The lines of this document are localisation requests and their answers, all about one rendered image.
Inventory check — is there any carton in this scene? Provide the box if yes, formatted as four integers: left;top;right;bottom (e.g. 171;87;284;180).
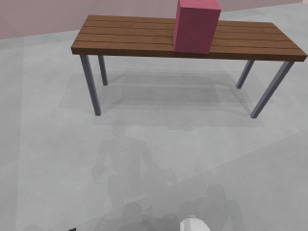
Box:
173;0;221;54

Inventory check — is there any table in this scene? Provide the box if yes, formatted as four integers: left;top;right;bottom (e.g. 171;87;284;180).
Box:
70;14;308;118

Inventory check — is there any robot right thigh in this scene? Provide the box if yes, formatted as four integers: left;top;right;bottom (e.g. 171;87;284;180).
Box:
180;218;211;231

